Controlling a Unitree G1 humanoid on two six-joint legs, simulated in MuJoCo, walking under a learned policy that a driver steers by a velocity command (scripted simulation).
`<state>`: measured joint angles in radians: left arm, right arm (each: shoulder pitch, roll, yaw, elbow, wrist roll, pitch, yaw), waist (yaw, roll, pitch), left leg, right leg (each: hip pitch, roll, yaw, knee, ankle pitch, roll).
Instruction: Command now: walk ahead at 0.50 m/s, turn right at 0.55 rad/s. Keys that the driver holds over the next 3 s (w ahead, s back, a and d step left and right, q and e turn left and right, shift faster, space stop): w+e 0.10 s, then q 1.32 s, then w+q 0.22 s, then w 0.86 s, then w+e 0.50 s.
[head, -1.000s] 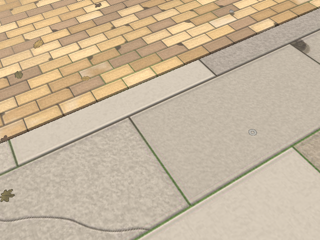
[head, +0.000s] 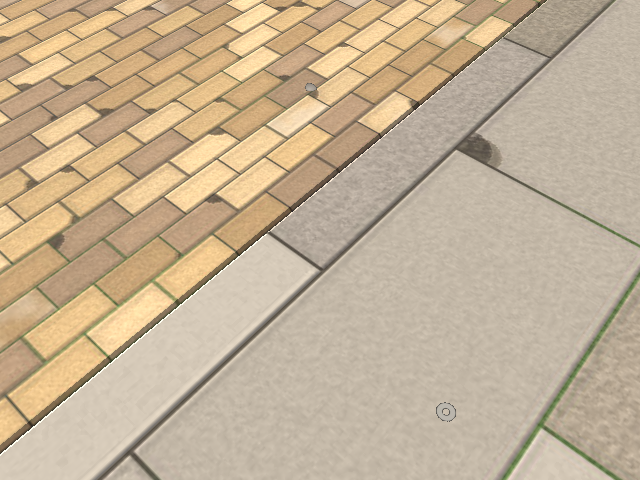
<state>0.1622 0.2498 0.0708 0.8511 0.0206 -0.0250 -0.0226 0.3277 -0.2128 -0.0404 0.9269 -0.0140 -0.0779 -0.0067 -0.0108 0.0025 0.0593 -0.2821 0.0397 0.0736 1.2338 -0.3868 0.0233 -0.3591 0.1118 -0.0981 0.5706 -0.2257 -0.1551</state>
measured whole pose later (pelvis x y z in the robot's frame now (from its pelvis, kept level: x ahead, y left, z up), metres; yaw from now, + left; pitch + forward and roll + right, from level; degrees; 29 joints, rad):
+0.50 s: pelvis +0.22 +0.03 +0.01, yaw +0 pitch +0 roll -1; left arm 0.22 0.24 0.04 0.88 0.03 -0.03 0.03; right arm 0.22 -0.24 -0.04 0.85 0.00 -0.04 0.01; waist 0.00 -0.01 0.09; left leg -0.38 -0.08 0.03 0.50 -0.12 0.11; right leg -0.32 0.10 0.00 1.17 -0.48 -0.03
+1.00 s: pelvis +0.24 -0.01 +0.02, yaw +18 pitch +1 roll +0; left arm 0.22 0.28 0.03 0.78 0.01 0.01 0.06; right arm 0.22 -0.29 -0.09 0.80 -0.01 0.05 0.01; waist -0.02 0.03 0.02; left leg -0.41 -0.19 -0.22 0.55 -0.26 0.02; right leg -0.23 0.06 0.06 0.45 -0.24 -0.04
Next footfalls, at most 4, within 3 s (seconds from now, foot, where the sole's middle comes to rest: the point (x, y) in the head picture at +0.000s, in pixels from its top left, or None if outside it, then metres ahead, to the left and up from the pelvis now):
0.40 left None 0.35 0.09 -0.76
0.96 right None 0.31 -0.10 -0.76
1.44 left None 0.19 0.08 -0.76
1.96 right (279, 451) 0.52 0.11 -0.76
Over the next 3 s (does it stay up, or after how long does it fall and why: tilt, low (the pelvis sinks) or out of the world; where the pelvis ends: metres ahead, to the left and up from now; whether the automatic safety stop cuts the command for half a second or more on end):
stays up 0.76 0.48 0.00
